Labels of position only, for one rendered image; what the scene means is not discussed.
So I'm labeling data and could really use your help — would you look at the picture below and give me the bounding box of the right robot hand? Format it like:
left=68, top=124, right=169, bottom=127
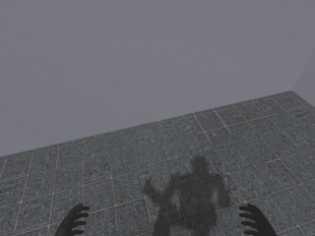
left=239, top=204, right=277, bottom=236

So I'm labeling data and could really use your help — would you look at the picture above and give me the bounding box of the left robot hand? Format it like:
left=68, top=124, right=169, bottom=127
left=54, top=204, right=90, bottom=236

